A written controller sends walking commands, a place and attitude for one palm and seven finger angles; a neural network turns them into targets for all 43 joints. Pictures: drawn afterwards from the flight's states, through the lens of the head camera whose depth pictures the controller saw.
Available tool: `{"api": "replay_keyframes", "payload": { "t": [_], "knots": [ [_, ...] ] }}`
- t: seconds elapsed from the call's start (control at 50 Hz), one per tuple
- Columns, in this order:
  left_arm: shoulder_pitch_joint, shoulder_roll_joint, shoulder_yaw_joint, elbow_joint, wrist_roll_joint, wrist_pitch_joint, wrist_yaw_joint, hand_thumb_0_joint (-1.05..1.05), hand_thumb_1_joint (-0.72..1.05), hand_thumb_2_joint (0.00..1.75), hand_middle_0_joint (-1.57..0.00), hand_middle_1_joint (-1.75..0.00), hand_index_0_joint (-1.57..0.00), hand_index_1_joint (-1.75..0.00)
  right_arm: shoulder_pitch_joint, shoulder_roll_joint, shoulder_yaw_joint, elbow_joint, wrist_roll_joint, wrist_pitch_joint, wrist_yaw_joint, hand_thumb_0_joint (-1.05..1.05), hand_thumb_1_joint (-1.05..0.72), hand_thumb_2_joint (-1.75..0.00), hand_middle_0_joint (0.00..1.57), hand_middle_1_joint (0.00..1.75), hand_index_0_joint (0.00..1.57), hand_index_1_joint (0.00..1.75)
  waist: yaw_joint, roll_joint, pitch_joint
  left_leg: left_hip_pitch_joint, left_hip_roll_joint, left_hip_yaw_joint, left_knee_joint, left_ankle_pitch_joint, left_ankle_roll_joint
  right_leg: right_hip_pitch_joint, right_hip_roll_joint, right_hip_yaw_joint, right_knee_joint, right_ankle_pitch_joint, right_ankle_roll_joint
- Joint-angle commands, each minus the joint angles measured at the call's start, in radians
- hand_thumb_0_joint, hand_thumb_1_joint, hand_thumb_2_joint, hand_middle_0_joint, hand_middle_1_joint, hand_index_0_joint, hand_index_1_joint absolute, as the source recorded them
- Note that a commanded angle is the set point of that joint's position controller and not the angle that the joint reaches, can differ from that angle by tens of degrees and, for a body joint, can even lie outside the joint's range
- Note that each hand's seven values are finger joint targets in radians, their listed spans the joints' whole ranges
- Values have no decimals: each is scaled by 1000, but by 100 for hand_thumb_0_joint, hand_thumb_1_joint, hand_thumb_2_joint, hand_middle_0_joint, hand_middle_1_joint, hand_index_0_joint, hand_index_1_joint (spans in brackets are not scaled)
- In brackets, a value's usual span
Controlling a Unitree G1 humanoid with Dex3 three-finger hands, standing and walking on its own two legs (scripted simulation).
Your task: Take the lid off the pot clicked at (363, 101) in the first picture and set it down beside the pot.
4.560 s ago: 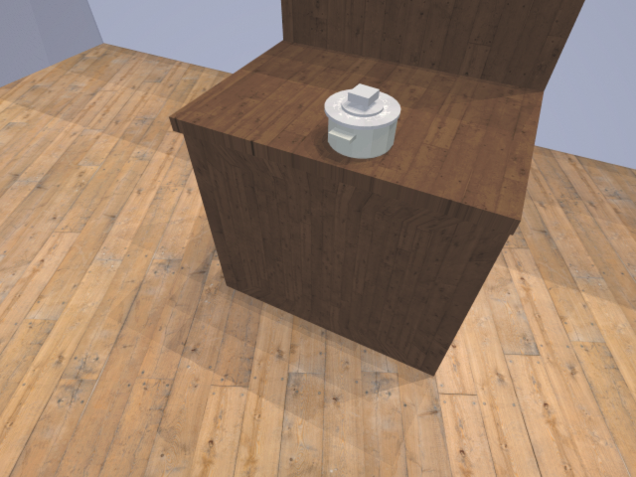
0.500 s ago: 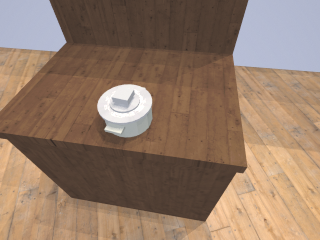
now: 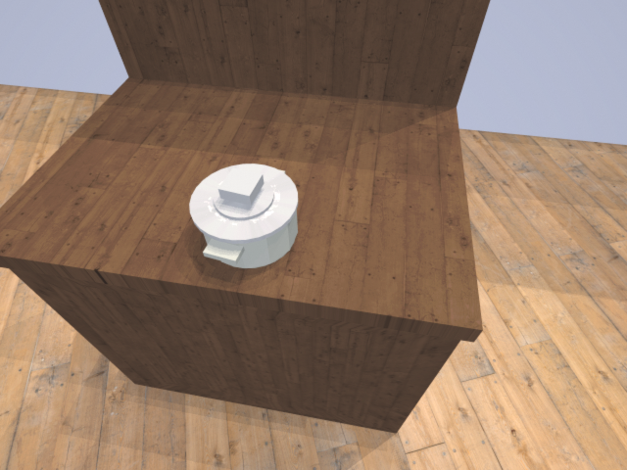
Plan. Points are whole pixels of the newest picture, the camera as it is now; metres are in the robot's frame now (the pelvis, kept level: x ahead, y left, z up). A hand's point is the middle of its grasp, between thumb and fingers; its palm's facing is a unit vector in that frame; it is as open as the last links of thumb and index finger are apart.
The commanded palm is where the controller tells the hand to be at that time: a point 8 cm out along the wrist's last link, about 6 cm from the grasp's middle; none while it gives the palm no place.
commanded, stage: look again from close up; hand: left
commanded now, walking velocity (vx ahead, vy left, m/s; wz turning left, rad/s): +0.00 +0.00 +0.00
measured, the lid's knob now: (241, 186) +0.48 +0.14 +0.09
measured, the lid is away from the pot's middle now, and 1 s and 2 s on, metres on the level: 0.00 0.00 0.00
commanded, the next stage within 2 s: lift the closed hand beside the body in 0.38 s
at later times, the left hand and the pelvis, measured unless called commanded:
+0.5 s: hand out of the picture -0.02 +0.17 -0.18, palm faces +0.04 -0.98 -0.18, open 7.3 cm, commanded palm +0.09 +0.22 -0.07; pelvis +0.00 +0.01 +0.00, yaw +0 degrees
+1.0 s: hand out of the picture +0.10 +0.23 -0.02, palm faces +0.24 -0.93 -0.26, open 3.4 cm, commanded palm +0.05 +0.28 +0.02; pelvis -0.03 +0.03 +0.00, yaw +2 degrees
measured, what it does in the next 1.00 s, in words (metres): stands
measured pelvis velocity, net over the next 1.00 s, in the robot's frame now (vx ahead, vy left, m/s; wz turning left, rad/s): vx -0.03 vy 0.03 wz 0.04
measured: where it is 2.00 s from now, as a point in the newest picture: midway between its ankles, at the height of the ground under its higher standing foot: outside the picture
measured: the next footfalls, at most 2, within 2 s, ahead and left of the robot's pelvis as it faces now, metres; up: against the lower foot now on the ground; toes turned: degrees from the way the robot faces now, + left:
none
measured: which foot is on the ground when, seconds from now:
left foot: down 0.00-1.00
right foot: down 0.00-1.00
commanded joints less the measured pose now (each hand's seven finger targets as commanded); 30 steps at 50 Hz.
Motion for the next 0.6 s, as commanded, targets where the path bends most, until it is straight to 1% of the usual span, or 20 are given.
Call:
{"api": "replay_keyframes", "payload": {
  "t": [0.0,0.02,0.06,0.1,0.12,0.18,0.22,0.3,0.32,0.34,0.36,0.38,0.44,0.46,0.48,0.5,0.52,0.54,0.56,0.58],
  "knots": [
    [76,97,14,-20,3,-18,5,0,90,90,-20,-30,-20,-30,94,-63,-13,-8,-3,-14,-3,0,-90,-90,20,30,20,30,1,-7,10,-21,81,-89,-52,148,30,-4,-144,153,-77,235,3],
    [78,99,14,-21,1,-16,4,0,90,90,-20,-30,-20,-30,91,-61,-12,-10,-3,-13,-4,0,-90,-90,20,30,20,30,4,-22,19,-28,84,-88,-55,133,33,-6,-142,149,-83,219,5],
    [80,92,14,-19,3,-16,5,0,90,90,-20,-30,-20,-30,90,-60,-13,-8,-3,-12,-3,0,-90,-90,20,30,20,30,2,-22,32,-33,79,-89,-53,125,32,-17,-144,156,-86,207,6],
    [80,89,13,-19,3,-16,5,0,90,90,-20,-30,-20,-30,96,-60,-13,-8,-3,-13,-3,0,-90,-90,20,30,20,30,1,-8,25,-23,80,-91,-56,131,33,-20,-141,156,-84,198,3],
    [83,93,14,-20,2,-15,4,0,90,90,-20,-30,-20,-30,95,-56,-12,-6,-3,-13,-4,0,-90,-90,20,30,20,30,3,-17,27,-30,84,-92,-59,126,36,-15,-138,151,-88,189,4],
    [85,87,13,-20,3,-15,5,0,90,90,-20,-30,-20,-30,98,-58,-12,-4,-3,-15,-3,0,-90,-90,20,30,20,30,2,-7,29,-28,81,-94,-57,134,35,-23,-139,153,-81,187,4],
    [88,92,14,-22,2,-16,4,0,90,90,-20,-30,-20,-30,100,-55,-13,-6,-2,-16,-3,0,-90,-90,20,30,20,30,5,-34,20,-29,83,-93,-57,134,38,-8,-138,147,-84,198,7],
    [94,83,14,-19,4,-17,6,0,90,90,-20,-30,-20,-30,104,-52,-14,-3,-2,-17,-4,0,-90,-90,20,30,20,30,2,-9,14,-21,81,-93,-52,150,36,-11,-143,148,-77,216,4],
    [99,87,14,-19,2,-17,5,0,90,90,-20,-30,-20,-30,100,-50,-13,-3,-1,-16,-4,0,-90,-90,20,30,20,30,6,-24,22,-30,82,-93,-52,139,38,-10,-141,146,-83,210,8],
    [98,81,13,-18,3,-16,6,0,90,90,-20,-30,-20,-30,99,-54,-15,-5,-1,-15,-4,0,-90,-90,20,30,20,30,3,-20,31,-34,80,-94,-51,133,37,-19,-143,150,-84,200,7],
    [98,83,12,-19,4,-16,6,0,90,90,-20,-30,-20,-30,102,-52,-14,-1,-1,-16,-3,0,-90,-90,20,30,20,30,3,-12,28,-32,79,-96,-52,139,37,-19,-143,150,-80,201,6],
    [100,81,13,-19,3,-17,6,0,90,90,-20,-30,-20,-30,105,-51,-14,-1,-1,-17,-4,0,-90,-90,20,30,20,30,2,-19,17,-25,80,-96,-50,147,37,-14,-142,150,-78,209,5],
    [100,79,13,-19,3,-16,6,0,90,90,-20,-30,-20,-30,103,-51,-15,-2,-1,-16,-5,0,-90,-90,20,30,20,30,4,-15,32,-35,81,-96,-51,143,38,-18,-143,148,-80,206,7],
    [157,122,20,24,15,-28,41,0,90,90,-20,-30,-20,-30,-30,-116,-26,-77,6,-15,5,0,-90,-90,20,30,20,30,34,-27,31,-136,76,-42,184,111,7,-1,-207,202,-48,673,65],
    [-575,259,-49,-1225,-116,-195,39,0,90,90,-24,-35,-24,-35,-60,-278,-9,-430,78,-186,0,0,-90,-90,20,30,20,30,-1,112,-444,29,-31,-128,20,174,27,163,-132,158,29,458,20],
    [-169,215,-10,-1052,-48,-118,90,0,90,90,-29,-40,-29,-40,-101,-205,-9,-387,80,-251,-43,0,-90,-90,20,30,20,30,12,254,-442,91,-7,-112,-3,239,38,94,-70,128,61,279,-5],
    [40,84,-85,-935,-74,9,122,0,90,90,-33,-44,-33,-44,-134,-189,-12,-380,102,-262,-33,0,-90,-90,20,30,20,30,18,212,-261,12,1,-115,7,228,20,14,-71,53,28,186,14],
    [36,1,-158,-948,-65,35,104,0,90,90,-38,-49,-38,-49,-105,-211,-7,-371,91,-283,-23,0,-90,-90,20,30,20,30,-3,128,-165,-3,-11,-118,-7,196,32,7,-58,42,-26,167,22],
    [67,-11,-166,-908,-47,30,98,0,90,90,-42,-54,-42,-54,-119,-217,-6,-384,72,-301,-16,0,-90,-90,20,30,20,30,-11,10,-65,-15,-13,-134,-11,195,44,-23,-50,23,-36,167,29],
    [128,-2,-131,-798,-24,26,92,0,90,90,-46,-59,-46,-59,-123,-233,-18,-384,48,-299,-9,0,-90,-90,20,30,20,30,-6,-83,-17,-43,-17,-135,-3,205,51,-49,-44,7,-35,168,35]
  ]
}}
